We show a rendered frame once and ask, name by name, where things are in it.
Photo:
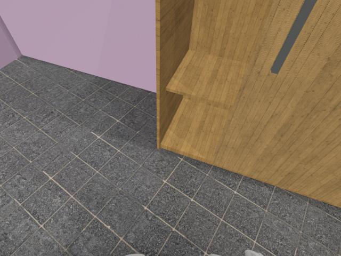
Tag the handle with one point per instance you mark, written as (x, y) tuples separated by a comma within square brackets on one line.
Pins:
[(293, 34)]

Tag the wardrobe door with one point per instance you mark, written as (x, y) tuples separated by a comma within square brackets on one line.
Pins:
[(285, 128)]

